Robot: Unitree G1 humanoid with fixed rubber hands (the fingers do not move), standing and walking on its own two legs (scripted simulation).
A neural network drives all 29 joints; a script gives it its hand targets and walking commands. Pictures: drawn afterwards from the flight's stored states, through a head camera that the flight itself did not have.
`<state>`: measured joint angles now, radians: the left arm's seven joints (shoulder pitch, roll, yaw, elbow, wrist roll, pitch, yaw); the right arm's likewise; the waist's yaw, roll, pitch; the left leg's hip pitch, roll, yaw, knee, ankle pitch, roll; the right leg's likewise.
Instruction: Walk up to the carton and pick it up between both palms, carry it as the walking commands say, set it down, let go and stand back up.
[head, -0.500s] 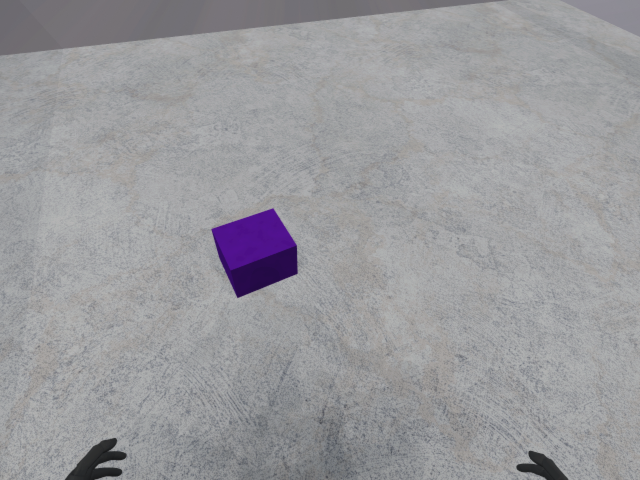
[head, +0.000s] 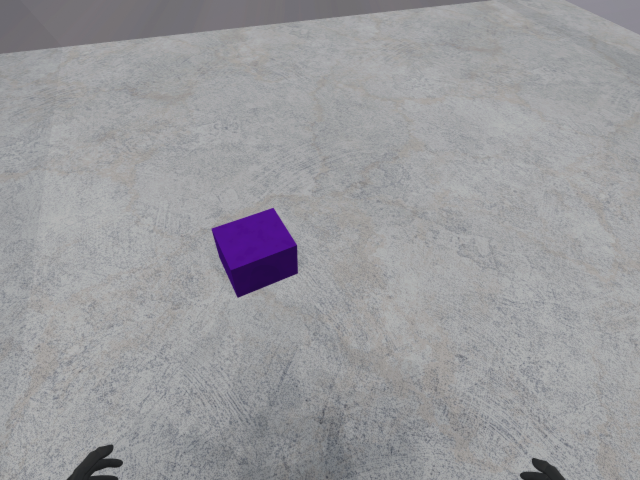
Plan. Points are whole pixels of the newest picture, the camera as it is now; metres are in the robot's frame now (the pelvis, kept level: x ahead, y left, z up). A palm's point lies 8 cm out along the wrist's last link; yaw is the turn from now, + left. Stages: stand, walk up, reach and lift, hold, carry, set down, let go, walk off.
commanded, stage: stand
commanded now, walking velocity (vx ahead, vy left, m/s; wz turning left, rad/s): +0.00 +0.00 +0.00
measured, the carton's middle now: (255, 251) +0.99 +0.26 -0.69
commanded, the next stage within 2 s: walk up in 0.36 s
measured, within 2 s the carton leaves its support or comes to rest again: neither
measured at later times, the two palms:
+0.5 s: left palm out of the picture +0.11 +0.31 -0.10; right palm out of the picture +0.11 -0.31 -0.10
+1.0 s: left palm out of the picture +0.11 +0.36 -0.15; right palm (432, 435) +0.20 -0.16 -0.13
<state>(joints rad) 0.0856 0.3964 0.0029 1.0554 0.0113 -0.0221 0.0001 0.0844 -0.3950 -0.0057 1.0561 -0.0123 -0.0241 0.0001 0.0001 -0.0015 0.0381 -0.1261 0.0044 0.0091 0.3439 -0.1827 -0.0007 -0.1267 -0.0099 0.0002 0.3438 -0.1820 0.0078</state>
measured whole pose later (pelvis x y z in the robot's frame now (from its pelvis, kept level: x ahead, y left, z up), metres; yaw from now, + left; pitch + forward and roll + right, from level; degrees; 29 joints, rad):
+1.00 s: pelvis +0.12 +0.09 -0.01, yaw +9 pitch +0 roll +0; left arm 0.28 0.29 0.05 0.97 0.04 -0.03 -0.03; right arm 0.28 -0.22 -0.04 0.96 -0.02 -0.05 0.02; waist 0.01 -0.05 0.03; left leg -0.21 0.05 0.08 0.52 -0.30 -0.01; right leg -0.46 -0.13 -0.04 1.15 -0.34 0.02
